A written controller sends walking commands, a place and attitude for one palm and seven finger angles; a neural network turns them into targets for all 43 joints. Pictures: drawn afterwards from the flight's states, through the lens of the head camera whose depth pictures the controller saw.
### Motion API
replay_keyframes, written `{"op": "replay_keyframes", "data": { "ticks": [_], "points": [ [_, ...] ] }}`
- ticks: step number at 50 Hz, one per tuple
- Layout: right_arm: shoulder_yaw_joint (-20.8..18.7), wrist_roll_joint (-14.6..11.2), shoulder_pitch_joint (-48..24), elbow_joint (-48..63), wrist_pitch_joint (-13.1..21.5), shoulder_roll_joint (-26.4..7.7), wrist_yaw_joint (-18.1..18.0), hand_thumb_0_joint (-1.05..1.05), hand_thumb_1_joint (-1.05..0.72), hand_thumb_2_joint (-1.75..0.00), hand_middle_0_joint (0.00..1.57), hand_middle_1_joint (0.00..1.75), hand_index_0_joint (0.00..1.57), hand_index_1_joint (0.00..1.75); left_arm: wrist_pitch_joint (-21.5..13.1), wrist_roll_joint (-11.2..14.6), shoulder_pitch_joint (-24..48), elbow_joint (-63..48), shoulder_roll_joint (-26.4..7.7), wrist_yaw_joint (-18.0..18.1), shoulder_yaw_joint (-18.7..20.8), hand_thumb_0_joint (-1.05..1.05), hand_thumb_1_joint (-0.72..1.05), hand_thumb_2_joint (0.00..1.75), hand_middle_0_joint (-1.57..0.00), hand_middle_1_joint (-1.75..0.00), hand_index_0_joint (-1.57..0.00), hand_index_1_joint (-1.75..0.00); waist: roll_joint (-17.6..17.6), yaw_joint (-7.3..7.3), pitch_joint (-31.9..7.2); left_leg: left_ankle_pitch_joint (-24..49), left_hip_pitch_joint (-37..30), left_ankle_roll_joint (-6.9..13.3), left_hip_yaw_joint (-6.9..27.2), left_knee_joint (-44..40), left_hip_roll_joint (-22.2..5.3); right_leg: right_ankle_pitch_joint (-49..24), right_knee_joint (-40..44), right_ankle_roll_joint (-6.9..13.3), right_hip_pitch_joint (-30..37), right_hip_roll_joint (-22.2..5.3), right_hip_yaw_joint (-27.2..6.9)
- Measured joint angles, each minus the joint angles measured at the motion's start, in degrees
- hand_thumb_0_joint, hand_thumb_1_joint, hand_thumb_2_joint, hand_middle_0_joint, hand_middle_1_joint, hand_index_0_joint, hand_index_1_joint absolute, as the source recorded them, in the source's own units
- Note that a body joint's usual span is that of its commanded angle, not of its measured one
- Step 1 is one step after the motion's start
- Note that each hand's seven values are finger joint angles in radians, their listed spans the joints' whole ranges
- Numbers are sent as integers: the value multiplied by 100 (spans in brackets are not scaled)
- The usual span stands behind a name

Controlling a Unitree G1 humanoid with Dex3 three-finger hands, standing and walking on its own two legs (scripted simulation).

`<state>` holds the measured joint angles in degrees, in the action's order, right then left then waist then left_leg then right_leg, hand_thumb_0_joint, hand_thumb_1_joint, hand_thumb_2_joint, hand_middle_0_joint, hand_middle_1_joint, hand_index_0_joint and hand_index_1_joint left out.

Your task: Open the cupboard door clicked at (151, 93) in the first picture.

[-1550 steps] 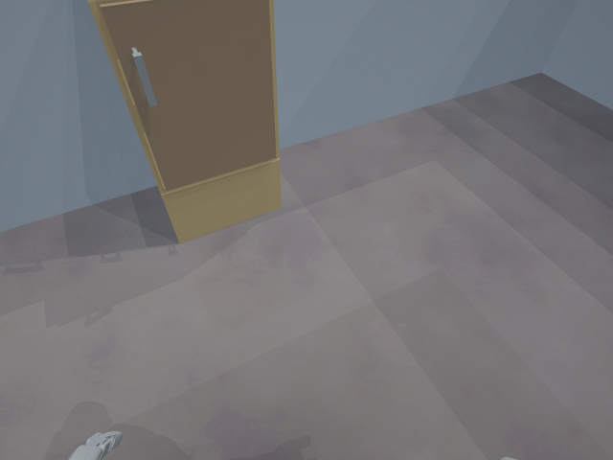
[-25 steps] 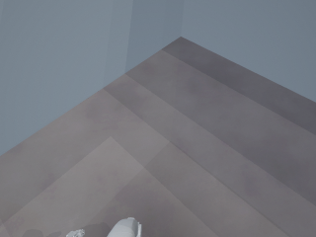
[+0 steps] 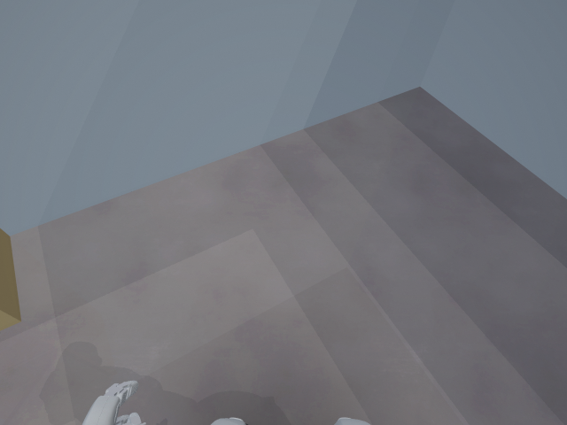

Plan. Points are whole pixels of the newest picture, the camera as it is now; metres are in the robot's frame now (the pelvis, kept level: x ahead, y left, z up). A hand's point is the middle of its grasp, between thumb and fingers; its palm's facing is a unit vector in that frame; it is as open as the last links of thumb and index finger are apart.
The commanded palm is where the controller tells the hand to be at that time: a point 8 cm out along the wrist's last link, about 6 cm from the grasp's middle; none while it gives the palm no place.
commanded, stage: turn to face it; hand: left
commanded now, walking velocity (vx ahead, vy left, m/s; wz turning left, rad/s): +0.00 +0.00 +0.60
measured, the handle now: out of the picture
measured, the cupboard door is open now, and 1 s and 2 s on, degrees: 40 40 40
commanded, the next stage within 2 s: take the last steps up to it in 1.90 s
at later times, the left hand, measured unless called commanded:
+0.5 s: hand out of the picture -0.01 +0.23 -0.19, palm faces +0.33 -0.92 -0.23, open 7.4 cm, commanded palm none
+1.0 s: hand out of the picture -0.03 +0.17 -0.15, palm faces +0.57 -0.78 -0.25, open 7.4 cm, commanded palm none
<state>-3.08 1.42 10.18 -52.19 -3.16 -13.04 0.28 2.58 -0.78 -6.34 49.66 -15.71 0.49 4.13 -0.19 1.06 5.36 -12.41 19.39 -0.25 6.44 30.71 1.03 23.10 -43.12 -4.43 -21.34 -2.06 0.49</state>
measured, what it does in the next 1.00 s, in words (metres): steps on the spot, turning left: right foot, then left foot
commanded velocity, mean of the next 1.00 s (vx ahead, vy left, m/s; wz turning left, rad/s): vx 0.00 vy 0.00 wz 0.60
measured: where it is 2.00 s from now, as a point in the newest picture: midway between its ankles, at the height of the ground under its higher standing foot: outside the picture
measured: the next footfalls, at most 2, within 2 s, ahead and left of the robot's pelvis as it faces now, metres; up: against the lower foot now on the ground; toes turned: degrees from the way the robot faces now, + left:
right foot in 0.04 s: +0.04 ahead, -0.15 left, +0.00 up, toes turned +1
left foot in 0.38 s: +0.02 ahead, +0.12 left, +0.00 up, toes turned +19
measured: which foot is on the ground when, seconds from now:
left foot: down 0.00-0.04, up 0.06-0.36, down 0.38-0.80, up 0.82-1.00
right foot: up 0.00-0.02, down 0.04-0.38, up 0.40-0.78, down 0.80-1.00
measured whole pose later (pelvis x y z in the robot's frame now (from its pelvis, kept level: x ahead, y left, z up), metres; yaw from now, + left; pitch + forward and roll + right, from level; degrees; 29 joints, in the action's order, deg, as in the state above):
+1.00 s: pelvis +0.01 -0.04 +0.01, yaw +37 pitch +0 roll +1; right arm -4.8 0.8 10.0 -53.5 -5.2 -14.8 1.6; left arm 1.0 -1.2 -11.1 49.6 -11.7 1.3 2.1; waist 0.6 1.9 5.6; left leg -24.3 28.9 -4.2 -1.2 61.0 -0.1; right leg 16.5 -27.8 -0.7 -11.1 -5.4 7.5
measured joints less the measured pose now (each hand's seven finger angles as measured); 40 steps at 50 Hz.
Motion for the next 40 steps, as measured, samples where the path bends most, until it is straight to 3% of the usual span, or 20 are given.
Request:
{"op": "replay_keyframes", "data": {
  "ticks": [2, 4, 7, 9, 11, 16, 18, 19, 20, 22, 24, 27, 35, 38, 40],
  "points": [
    [-43, -33, 68, 9, -46, -26, 8, 0, -90, -90, 20, 30, 20, 30, -84, -2, -51, -90, -5, 2, -26, 1, 91, 90, -19, -29, -19, -30, -1, 11, -85, -75, 175, -87, 108, 219, 100, -310, 969, 80, 449, 25, 22],
    [-113, -63, 17, -36, -99, -102, 17, 0, -90, -90, 20, 30, 20, 30, -169, -49, -90, -99, 77, 48, -43, 0, 91, 90, -20, -29, -20, -30, -69, -9, -48, -937, 508, -136, 43, 1064, 143, -638, 1036, 262, 459, 6, 86],
    [-193, -45, -2, -62, -160, -220, 67, 0, -90, -90, 20, 30, 20, 30, -144, -57, -217, -70, 255, 76, -127, 0, 91, 90, -20, -29, -20, -30, -150, 62, 2, -1348, 1011, -196, -295, 2762, 119, -572, 1132, 368, 644, -131, 342],
    [-199, -44, -23, -84, -182, -230, 103, 0, -91, -90, 20, 30, 20, 30, -135, -50, -322, -41, 324, 87, -152, 0, 91, 90, -20, -29, -20, -30, -79, 84, 17, -1256, 1112, -289, -543, 3287, 7, -620, 1317, 364, 789, -233, 465],
    [-184, -61, -46, -80, -194, -200, 127, 0, -91, -90, 20, 30, 20, 30, -146, -57, -398, -10, 362, 84, -171, 1, 91, 90, -20, -29, -20, -30, 50, 85, 45, -1259, 1005, -361, -739, 3137, -97, -665, 1448, 352, 894, -347, 586],
    [-111, -92, -197, -53, -153, -138, 153, 0, -91, -90, 20, 30, 20, 30, -196, -89, -527, 42, 380, 39, -195, 1, 90, 90, -20, -29, -20, -30, 296, -32, 153, -1285, 368, -372, -1042, 1577, -203, -534, 1298, 244, 920, -602, 915],
    [-77, -93, -262, -5, -92, -134, 156, 0, -91, -90, 20, 30, 20, 30, -192, -71, -598, 75, 340, 14, -175, 1, 90, 90, -20, -29, -20, -30, 349, -66, 165, -856, 21, -315, -1111, 756, -175, -350, 992, 161, 837, -706, 1052],
    [-62, -87, -268, 45, -42, -156, 161, 0, -91, -90, 20, 30, 20, 30, -174, -49, -660, 80, 315, 0, -161, 1, 90, 90, -20, -30, -20, -30, 336, -72, 124, -393, -138, -190, -1095, 363, -177, -211, 721, 112, 726, -746, 1116],
    [-68, -71, -302, 71, 18, -127, 145, 0, -91, -90, 20, 30, 20, 30, -127, -24, -655, 118, 252, -8, -134, 1, 90, 90, -20, -30, -20, -30, 399, -64, 123, -298, -58, 14, -1057, 431, -109, 120, 251, 29, 536, -786, 1028],
    [-26, -50, -353, 121, 97, -46, 106, 0, -91, -90, 20, 30, 20, 30, 29, -21, -577, 199, 114, 23, -86, 1, 90, 90, -20, -29, -20, -30, 491, -115, 165, -492, 51, 236, -984, 661, -49, 744, -867, -36, 78, -636, 623],
    [19, -30, -327, 164, 141, 15, 42, 0, -91, -90, 20, 30, 20, 30, 116, -28, -477, 272, 21, 51, -31, 1, 91, 90, -20, -29, -20, -30, 476, -116, 155, -527, 45, 275, -850, 593, -42, 769, -1623, -58, -288, -455, 403],
    [60, -24, -265, 151, 148, 46, -37, 0, -90, -90, 20, 30, 20, 30, 126, -32, -313, 263, -40, 27, 12, 1, 91, 90, -20, -29, -20, -30, 374, -122, 142, -302, -47, 224, -635, 271, -15, 374, -1983, -85, -603, -311, 193],
    [52, -1, -55, 19, 62, 50, -19, 0, -90, -90, 20, 30, 20, 30, 54, -14, -24, 26, -29, 8, 8, 1, 91, 90, -19, -29, -19, -30, 98, -48, 17, 22, -121, 133, -105, -116, 74, 149, -727, -50, -330, -92, -50],
    [3, -4, -1, -4, 0, 15, -5, 0, -90, -90, 20, 30, 20, 30, -1, 2, 21, -54, 19, 11, -24, 1, 91, 90, -19, -29, -19, -30, -13, 12, -26, 17, -1, 31, 111, -4, 124, -35, 124, 10, 80, 52, -33],
    [-40, -44, 72, 7, -47, -5, 3, 0, -90, -90, 20, 30, 20, 30, -92, -3, -51, -143, 20, 16, -50, 1, 91, 90, -20, -29, -19, -30, 7, 12, -123, -86, 186, -46, 203, 249, 239, -397, 1124, 118, 525, 52, -35]
  ]
}}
